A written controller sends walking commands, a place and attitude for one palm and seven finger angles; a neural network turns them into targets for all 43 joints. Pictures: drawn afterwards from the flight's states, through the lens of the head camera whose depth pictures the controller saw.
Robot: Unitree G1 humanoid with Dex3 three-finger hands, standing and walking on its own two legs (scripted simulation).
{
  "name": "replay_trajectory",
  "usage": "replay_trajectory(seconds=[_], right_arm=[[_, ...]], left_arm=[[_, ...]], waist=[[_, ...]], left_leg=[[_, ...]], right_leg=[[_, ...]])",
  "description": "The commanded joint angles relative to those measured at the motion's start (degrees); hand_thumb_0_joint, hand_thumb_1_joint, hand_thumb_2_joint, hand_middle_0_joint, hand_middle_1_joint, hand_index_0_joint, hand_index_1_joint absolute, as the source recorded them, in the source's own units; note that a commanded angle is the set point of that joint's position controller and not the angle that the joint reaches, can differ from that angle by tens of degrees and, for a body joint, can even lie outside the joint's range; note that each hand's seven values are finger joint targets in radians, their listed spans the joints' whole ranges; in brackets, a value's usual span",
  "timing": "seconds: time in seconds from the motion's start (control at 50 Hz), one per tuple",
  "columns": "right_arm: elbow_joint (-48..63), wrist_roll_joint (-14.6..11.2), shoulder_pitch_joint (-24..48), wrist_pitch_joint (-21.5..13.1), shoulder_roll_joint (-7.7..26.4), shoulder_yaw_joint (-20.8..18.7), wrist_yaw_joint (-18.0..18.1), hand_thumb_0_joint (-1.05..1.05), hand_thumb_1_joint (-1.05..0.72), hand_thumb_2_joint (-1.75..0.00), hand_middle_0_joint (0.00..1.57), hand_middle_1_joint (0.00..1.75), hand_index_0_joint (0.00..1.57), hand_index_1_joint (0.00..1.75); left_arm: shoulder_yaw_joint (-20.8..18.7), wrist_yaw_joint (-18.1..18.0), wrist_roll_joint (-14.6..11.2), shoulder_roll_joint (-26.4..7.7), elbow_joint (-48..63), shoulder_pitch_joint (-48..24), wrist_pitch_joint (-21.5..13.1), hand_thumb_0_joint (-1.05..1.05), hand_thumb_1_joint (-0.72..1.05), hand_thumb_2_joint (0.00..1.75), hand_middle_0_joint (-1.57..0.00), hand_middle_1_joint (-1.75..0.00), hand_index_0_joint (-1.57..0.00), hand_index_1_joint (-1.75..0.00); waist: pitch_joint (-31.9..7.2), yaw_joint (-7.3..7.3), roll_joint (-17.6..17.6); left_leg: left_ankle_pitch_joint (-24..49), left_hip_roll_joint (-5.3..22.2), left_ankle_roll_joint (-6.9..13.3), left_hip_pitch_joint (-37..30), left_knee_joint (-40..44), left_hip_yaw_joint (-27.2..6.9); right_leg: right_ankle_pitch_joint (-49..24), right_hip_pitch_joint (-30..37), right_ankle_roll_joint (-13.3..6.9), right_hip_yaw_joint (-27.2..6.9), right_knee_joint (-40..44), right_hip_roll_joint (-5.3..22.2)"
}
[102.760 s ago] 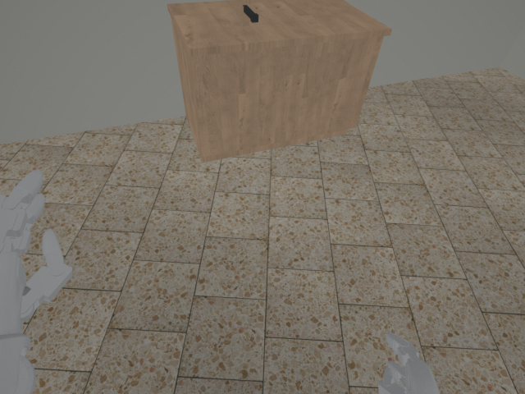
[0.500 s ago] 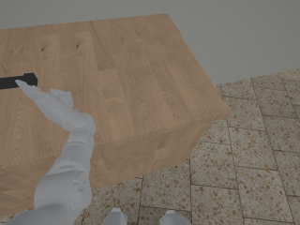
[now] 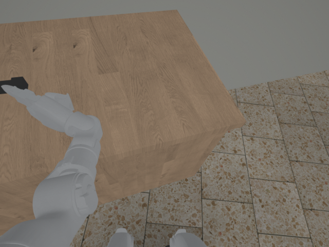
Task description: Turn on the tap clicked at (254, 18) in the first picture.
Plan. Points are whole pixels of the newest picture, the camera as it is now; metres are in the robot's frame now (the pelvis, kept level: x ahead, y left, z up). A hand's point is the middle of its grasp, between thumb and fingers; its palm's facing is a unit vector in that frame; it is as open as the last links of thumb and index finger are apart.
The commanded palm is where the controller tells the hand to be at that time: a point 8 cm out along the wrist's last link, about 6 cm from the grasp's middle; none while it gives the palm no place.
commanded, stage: push the lever round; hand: left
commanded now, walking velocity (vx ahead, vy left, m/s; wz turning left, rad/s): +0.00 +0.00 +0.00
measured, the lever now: (19, 85) +0.50 +0.33 +0.07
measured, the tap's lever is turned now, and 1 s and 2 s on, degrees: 86 87 87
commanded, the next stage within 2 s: none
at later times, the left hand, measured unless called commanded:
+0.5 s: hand (67, 97) +0.47 +0.22 +0.05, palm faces +0.88 -0.46 -0.09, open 8.6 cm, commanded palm +0.47 +0.20 +0.05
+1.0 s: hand (67, 97) +0.47 +0.22 +0.05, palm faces +0.88 -0.46 -0.10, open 8.6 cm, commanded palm +0.49 +0.20 +0.05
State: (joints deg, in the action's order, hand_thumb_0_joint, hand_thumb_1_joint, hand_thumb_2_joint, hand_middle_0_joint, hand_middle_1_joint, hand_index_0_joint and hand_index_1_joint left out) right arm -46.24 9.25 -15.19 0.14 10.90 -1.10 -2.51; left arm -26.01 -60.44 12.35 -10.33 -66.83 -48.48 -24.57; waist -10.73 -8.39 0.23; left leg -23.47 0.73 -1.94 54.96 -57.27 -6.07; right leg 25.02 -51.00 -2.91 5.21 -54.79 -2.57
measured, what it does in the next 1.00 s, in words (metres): stands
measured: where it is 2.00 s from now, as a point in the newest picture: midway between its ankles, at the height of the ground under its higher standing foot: outside the picture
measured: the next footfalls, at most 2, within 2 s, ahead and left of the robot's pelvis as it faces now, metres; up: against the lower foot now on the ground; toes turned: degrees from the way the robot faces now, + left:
none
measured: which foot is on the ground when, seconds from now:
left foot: down 0.00-1.00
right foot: down 0.00-1.00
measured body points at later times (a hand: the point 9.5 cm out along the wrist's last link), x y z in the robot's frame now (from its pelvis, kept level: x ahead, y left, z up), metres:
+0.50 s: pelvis +0.00 -0.01 +0.01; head +0.10 +0.02 +0.44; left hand +0.42 +0.24 +0.06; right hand +0.05 -0.26 -0.12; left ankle +0.03 +0.14 -0.67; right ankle +0.01 -0.09 -0.67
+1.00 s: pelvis +0.00 -0.01 +0.00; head +0.10 +0.01 +0.44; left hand +0.42 +0.24 +0.06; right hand +0.04 -0.27 -0.12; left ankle +0.03 +0.14 -0.67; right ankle +0.01 -0.09 -0.67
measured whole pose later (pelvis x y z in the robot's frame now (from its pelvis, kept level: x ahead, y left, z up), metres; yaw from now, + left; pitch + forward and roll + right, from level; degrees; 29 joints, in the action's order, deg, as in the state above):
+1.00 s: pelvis +0.00 -0.01 +0.00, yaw +0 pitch +21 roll -2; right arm -46.6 7.8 -15.0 -1.7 11.6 0.2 0.3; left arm -25.7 -59.6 9.7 -13.1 -66.9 -47.5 -24.0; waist -10.2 -9.3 0.3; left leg -22.9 1.4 -2.3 53.7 -55.4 -6.3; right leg 24.5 -50.1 -3.9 5.4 -53.4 -3.3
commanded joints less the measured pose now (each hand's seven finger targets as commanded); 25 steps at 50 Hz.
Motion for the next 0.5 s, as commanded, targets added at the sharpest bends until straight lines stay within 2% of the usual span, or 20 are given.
replay_trajectory(seconds=[0.0,0.02,0.06,0.08,0.1,0.12,0.16,0.2,0.22,0.24,0.28,0.3,0.32,0.4,0.42,0.44,0.48], right_arm=[[3.85,-0.35,-4.35,-1.04,9.07,-2.69,0.8,0.0,-0.9,-0.9,0.2,0.3,0.2,0.3],[3.52,-0.36,-4.45,-0.95,9.24,-2.7,1.11,0.0,-0.9,-0.9,0.2,0.3,0.2,0.3],[3.75,-0.53,-4.44,-1.01,9.12,-2.59,1.28,0.0,-0.9,-0.9,0.2,0.3,0.2,0.3],[3.87,-0.5,-4.41,-1.2,9.02,-2.52,1.38,0.0,-0.9,-0.9,0.2,0.3,0.2,0.3],[3.75,-0.54,-4.49,-1.18,9.15,-2.61,1.52,0.0,-0.9,-0.9,0.2,0.3,0.2,0.3],[3.41,-0.46,-4.61,-1.1,9.32,-2.58,1.68,0.0,-0.9,-0.9,0.2,0.3,0.2,0.3],[3.81,-0.53,-4.49,-1.19,9.06,-2.38,1.69,0.0,-0.9,-0.9,0.2,0.3,0.2,0.3],[4.02,-0.66,-4.48,-1.24,9.18,-2.25,2.03,0.0,-0.9,-0.9,0.2,0.3,0.2,0.3],[3.62,-0.69,-4.72,-1.11,9.4,-2.35,2.27,0.0,-0.9,-0.9,0.2,0.3,0.2,0.3],[4.06,-0.83,-4.62,-1.13,9.24,-2.19,2.33,0.0,-0.9,-0.9,0.2,0.3,0.2,0.3],[4.06,-0.84,-4.79,-1.17,9.18,-2.24,2.39,0.0,-0.9,-0.9,0.2,0.3,0.2,0.3],[4.06,-0.86,-4.68,-1.19,9.13,-2.16,2.46,0.0,-0.9,-0.9,0.2,0.3,0.2,0.3],[3.75,-0.83,-4.76,-1.12,9.33,-2.18,2.56,0.0,-0.9,-0.9,0.2,0.3,0.2,0.3],[4.1,-1.2,-4.15,-1.57,9.37,-1.99,2.87,0.0,-0.9,-0.9,0.2,0.3,0.2,0.3],[3.76,-1.03,-4.6,-1.58,9.49,-2.03,2.98,0.0,-0.9,-0.9,0.2,0.3,0.2,0.3],[3.98,-1.08,-4.52,-1.63,9.4,-2.01,2.92,0.0,-0.9,-0.9,0.2,0.3,0.2,0.3],[3.85,-1.17,-4.16,-1.93,9.38,-1.94,2.92,0.0,-0.9,-0.9,0.2,0.3,0.2,0.3]], left_arm=[[8.62,7.07,5.57,-7.04,9.6,-33.16,-0.97,0.0,0.9,0.9,-0.15,-0.15,-0.15,-0.15],[8.1,7.14,5.76,-8.21,10.17,-34.03,-1.16,0.0,0.9,0.9,-0.15,-0.15,-0.15,-0.15],[9.3,7.32,5.79,-7.71,10.31,-34.63,-1.2,0.0,0.9,0.9,-0.15,-0.15,-0.15,-0.15],[10.58,7.37,5.75,-6.29,10.96,-35.06,-1.38,0.0,0.9,0.9,-0.15,-0.15,-0.15,-0.15],[9.58,7.31,5.68,-7.55,10.13,-34.18,-1.29,0.0,0.9,0.9,-0.15,-0.15,-0.15,-0.15],[8.69,7.3,5.86,-8.81,10.62,-34.61,-1.46,0.0,0.9,0.9,-0.15,-0.15,-0.15,-0.15],[10.27,7.51,5.73,-7.41,11.23,-35.26,-1.59,0.0,0.9,0.9,-0.15,-0.15,-0.15,-0.15],[9.22,7.6,5.52,-9.09,10.05,-34.0,-1.34,0.0,0.9,0.9,-0.15,-0.15,-0.15,-0.15],[7.49,7.7,5.54,-11.24,9.55,-33.68,-1.27,0.0,0.9,0.9,-0.15,-0.15,-0.15,-0.15],[9.22,7.99,5.59,-9.83,10.89,-34.65,-1.4,0.0,0.9,0.9,-0.15,-0.15,-0.15,-0.15],[9.1,8.09,5.75,-10.41,11.1,-35.01,-1.59,0.0,0.9,0.9,-0.15,-0.15,-0.15,-0.15],[9.14,8.11,5.48,-9.94,10.58,-34.22,-1.44,0.0,0.9,0.9,-0.15,-0.15,-0.15,-0.15],[8.52,8.21,5.59,-10.97,10.92,-34.8,-1.62,0.0,0.9,0.9,-0.15,-0.15,-0.15,-0.15],[9.73,8.57,5.1,-10.3,11.09,-34.45,-1.6,0.0,0.9,0.9,-0.15,-0.15,-0.15,-0.15],[8.69,8.51,5.22,-11.41,11.62,-35.19,-1.84,0.0,0.9,0.9,-0.15,-0.15,-0.15,-0.15],[9.6,8.55,5.32,-10.8,12.44,-35.83,-2.05,0.0,0.9,0.9,-0.15,-0.15,-0.15,-0.15],[10.82,8.62,5.05,-9.13,11.84,-35.3,-1.9,0.0,0.9,0.9,-0.15,-0.15,-0.15,-0.15]], waist=[[-19.36,-5.22,4.34],[-19.7,-5.27,5.34],[-20.04,-5.81,5.65],[-20.22,-6.17,5.28],[-20.1,-6.06,4.5],[-20.61,-5.85,6.64],[-20.82,-6.14,6.79],[-20.26,-6.14,4.35],[-19.9,-5.94,4.46],[-20.41,-6.35,5.47],[-21.04,-6.21,6.19],[-20.49,-6.34,5.19],[-20.45,-6.3,6.58],[-20.02,-6.59,5.29],[-20.15,-6.39,6.15],[-21.05,-6.49,7.11],[-20.33,-6.74,6.12]], left_leg=[[3.41,-1.07,4.08,-14.25,6.22,4.46],[3.9,-0.96,4.08,-14.75,6.2,4.33],[3.43,-0.93,4.07,-15.11,6.49,4.32],[3.82,-0.94,4.19,-15.8,6.53,4.48],[4.11,-0.87,4.22,-15.51,6.47,4.53],[5.2,-0.81,4.1,-16.32,6.31,4.46],[5.4,-0.9,4.12,-16.56,6.4,4.57],[4.29,-0.99,4.42,-14.54,6.52,4.89],[4.69,-0.91,4.46,-14.1,6.42,4.77],[5.27,-0.91,4.41,-14.91,6.62,4.84],[5.98,-0.83,4.29,-15.69,6.69,4.84],[5.58,-0.89,4.47,-15.26,6.53,4.97],[5.89,-0.77,4.36,-15.78,6.61,4.67],[3.68,-0.63,4.54,-15.16,7.13,4.87],[4.43,-0.58,4.47,-15.7,7.2,4.57],[4.79,-0.61,4.39,-16.36,7.11,4.64],[3.95,-0.47,4.44,-16.4,7.16,4.64]], right_leg=[[-6.79,9.05,1.88,-4.34,11.46,0.49],[-7.49,8.91,1.8,-4.5,11.26,0.58],[-6.92,8.71,1.84,-4.52,11.45,0.61],[-7.37,8.77,1.88,-4.43,11.64,0.44],[-7.76,9.36,1.89,-4.52,11.86,0.48],[-8.75,8.95,1.77,-4.58,11.46,0.52],[-9.06,9.18,1.83,-4.59,11.56,0.46],[-9.04,11.07,2.16,-5.21,12.29,0.62],[-10.0,11.43,2.14,-5.4,12.16,0.77],[-10.6,11.51,2.22,-5.41,11.97,0.76],[-11.02,11.56,2.14,-5.26,11.94,0.71],[-10.95,11.65,2.28,-5.37,12.22,0.64],[-11.11,11.07,2.08,-5.33,12.0,0.72],[-9.13,11.5,2.37,-5.68,12.7,0.7],[-9.81,11.18,2.2,-5.41,12.3,0.67],[-9.99,10.89,2.2,-5.34,12.0,0.66],[-8.95,10.17,2.23,-5.14,12.21,0.49]])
